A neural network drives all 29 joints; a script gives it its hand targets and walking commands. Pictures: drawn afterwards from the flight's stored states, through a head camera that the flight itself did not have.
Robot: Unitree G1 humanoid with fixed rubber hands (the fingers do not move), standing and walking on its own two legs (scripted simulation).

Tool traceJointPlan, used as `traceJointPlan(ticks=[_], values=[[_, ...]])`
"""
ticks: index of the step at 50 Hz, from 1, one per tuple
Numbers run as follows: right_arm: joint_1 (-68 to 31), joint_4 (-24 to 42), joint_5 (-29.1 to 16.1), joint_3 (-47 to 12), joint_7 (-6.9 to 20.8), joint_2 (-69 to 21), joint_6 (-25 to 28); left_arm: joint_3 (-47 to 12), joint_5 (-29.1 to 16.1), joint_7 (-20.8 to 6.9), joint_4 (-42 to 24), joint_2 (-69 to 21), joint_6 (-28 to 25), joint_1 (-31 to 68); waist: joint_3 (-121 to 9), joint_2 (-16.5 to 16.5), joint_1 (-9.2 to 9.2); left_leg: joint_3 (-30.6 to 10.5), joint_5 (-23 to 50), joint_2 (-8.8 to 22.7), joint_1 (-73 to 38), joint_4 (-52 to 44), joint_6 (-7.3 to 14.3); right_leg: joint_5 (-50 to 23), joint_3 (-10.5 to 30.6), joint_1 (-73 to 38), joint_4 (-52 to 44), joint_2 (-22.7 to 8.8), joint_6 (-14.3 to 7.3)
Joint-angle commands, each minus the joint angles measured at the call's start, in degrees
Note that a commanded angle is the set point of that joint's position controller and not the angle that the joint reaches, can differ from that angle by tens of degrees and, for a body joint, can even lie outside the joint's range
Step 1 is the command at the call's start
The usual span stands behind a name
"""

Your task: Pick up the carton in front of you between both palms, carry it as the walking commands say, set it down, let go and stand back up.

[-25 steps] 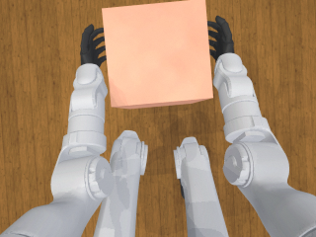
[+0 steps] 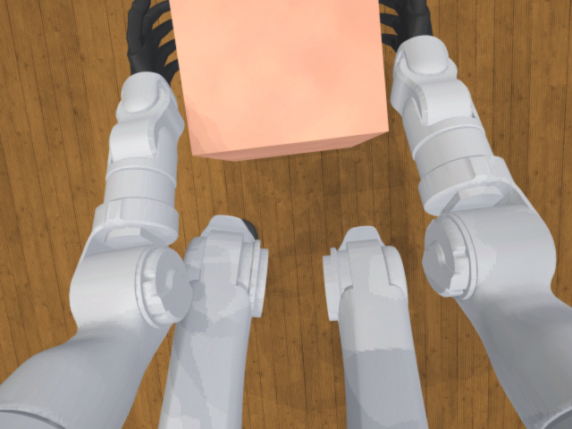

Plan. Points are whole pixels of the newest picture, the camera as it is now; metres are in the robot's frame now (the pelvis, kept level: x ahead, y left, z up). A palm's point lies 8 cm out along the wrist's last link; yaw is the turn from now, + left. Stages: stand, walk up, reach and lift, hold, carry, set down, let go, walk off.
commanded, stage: set down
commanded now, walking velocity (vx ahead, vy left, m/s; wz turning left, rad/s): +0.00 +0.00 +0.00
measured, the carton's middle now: (282, 77) +0.50 +0.05 -0.23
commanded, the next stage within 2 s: none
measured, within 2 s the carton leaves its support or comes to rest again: rests again in 0.98 s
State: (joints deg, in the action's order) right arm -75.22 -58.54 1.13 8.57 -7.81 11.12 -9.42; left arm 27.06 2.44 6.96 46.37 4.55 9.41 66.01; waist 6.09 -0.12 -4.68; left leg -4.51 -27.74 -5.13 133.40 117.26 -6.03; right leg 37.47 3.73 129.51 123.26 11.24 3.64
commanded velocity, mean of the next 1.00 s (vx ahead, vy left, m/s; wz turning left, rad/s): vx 0.00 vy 0.00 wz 0.00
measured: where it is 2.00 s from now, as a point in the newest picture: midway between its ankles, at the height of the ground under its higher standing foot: (295, 302)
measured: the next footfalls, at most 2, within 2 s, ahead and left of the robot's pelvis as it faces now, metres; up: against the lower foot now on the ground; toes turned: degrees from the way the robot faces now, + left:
none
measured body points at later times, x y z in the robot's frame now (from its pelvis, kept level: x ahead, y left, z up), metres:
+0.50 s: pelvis +0.00 +0.00 -0.01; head +0.35 -0.01 +0.27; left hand +0.50 +0.20 -0.18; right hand +0.54 -0.10 -0.19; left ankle +0.13 +0.14 -0.36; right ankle +0.08 -0.11 -0.36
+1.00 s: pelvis -0.01 +0.00 -0.02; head +0.34 -0.02 +0.26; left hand +0.49 +0.21 -0.19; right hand +0.54 -0.11 -0.20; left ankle +0.13 +0.14 -0.36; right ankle +0.08 -0.11 -0.36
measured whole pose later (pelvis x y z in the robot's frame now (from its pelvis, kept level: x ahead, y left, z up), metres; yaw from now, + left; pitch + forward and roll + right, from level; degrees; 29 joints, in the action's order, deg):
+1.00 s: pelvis -0.01 +0.00 -0.02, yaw +0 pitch +38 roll +3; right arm -80.8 -68.0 4.7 8.9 -2.5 14.4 -3.4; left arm 27.0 3.1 2.5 65.3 11.4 1.4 74.6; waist 14.8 -1.2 -4.7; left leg -2.5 -27.7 -3.2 131.7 121.1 -5.0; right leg 36.7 2.3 128.8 127.4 7.1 1.6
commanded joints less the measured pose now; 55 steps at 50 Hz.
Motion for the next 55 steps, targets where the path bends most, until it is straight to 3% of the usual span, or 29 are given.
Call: traceJointPlan(ticks=[1, 6, 22, 34, 42, 44, 46, 49, 50, 55], values=[[-28.20, 5.85, -2.73, -16.49, 13.27, -54.00, 2.13, -24.37, -2.60, -14.97, -1.34, -46.80, -0.54, 33.82, -60.56, 7.12, -1.73, 10.39, 19.63, -1.59, -36.03, -3.05, 2.69, -20.25, -5.91, -23.79, -14.02, -1.45, -2.08], [-28.19, 4.10, -1.98, -14.47, 13.57, -52.21, 2.85, -22.35, -1.74, -15.20, -0.15, -44.97, -1.40, 33.57, -57.00, 6.17, -2.07, 10.12, 19.10, -1.43, -33.58, -2.48, 3.06, -19.88, -5.27, -21.34, -13.39, -1.31, -2.48], [-29.74, 1.39, -0.83, -12.59, 13.43, -44.14, 5.61, -18.17, -1.68, -14.47, 5.92, -39.68, -3.91, 32.62, -48.32, 6.46, -0.55, 8.47, 18.80, -1.35, -29.46, -0.78, 3.41, -19.76, -4.08, -17.64, -11.79, -2.52, -3.33], [-25.61, -4.62, 3.61, -6.92, 13.98, -36.57, 4.92, -13.28, 0.37, -14.46, 11.44, -32.52, -4.20, 31.18, -38.75, 4.47, 1.28, 7.48, 13.34, -1.25, -25.20, -1.21, 3.83, -15.11, -3.58, -13.91, -11.29, -3.15, -4.23], [-24.36, -6.15, 5.36, -4.70, 13.82, -30.46, 4.71, -9.73, 2.02, -14.02, 13.88, -27.29, -4.48, 29.02, -35.51, 4.53, 1.47, 7.39, 10.65, -0.67, -23.93, -1.01, 3.92, -13.16, -3.17, -14.08, -11.07, -3.81, -4.44], [-24.41, -5.94, 5.38, -4.37, 13.18, -27.06, 5.10, -8.95, 2.04, -13.40, 14.31, -24.69, -5.04, 28.48, -36.02, 4.51, 1.35, 7.65, 10.51, -0.23, -24.72, -0.70, 3.55, -13.26, -3.08, -15.16, -10.93, -4.15, -4.19], [-23.42, -5.62, 5.19, -2.81, 11.17, -17.81, 5.82, -6.23, 1.85, -11.51, 15.59, -16.37, -6.24, 25.70, -37.51, 4.56, 1.11, 8.00, 10.68, 0.56, -26.43, -0.38, 2.93, -13.54, -3.03, -17.19, -10.91, -4.85, -3.57], [-16.64, -5.43, 2.52, -0.63, 4.79, 10.48, 7.54, -1.37, 0.10, -4.50, 17.25, 11.27, -9.40, 15.15, -39.74, 4.35, 0.18, 8.61, 11.57, 2.29, -28.46, -0.81, 1.85, -13.11, -2.72, -19.63, -11.09, -6.97, -2.08], [-16.33, -5.50, 0.84, -1.65, 3.45, 13.91, 7.94, -2.09, -1.96, -2.78, 17.75, 15.02, -10.36, 14.40, -40.52, 4.45, -0.20, 8.43, 12.37, 2.65, -28.61, -1.05, 1.87, -13.44, -2.26, -20.06, -11.18, -7.55, -2.03], [-19.18, -2.08, -8.43, -9.35, 3.58, 12.63, 9.36, -9.35, -11.03, -1.66, 16.85, 17.20, -13.25, 17.35, -45.17, 6.60, -2.30, 7.31, 17.51, 4.46, -29.18, -0.56, 3.23, -17.58, -0.80, -21.68, -10.01, -9.23, -1.89]])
